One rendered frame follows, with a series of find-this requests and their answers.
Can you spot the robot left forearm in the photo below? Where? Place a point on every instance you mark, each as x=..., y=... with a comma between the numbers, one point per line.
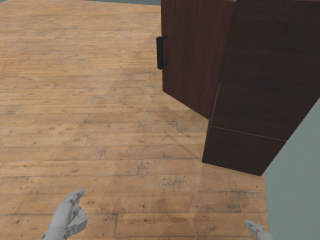
x=55, y=233

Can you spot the cupboard door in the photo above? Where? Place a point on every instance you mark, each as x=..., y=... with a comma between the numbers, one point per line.
x=198, y=34

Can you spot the right robot hand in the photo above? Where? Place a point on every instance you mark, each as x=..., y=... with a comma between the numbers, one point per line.
x=257, y=230

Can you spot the left robot hand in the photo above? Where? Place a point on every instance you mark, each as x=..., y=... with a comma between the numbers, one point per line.
x=64, y=214

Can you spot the handle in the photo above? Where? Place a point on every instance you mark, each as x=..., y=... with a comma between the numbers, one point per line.
x=160, y=52

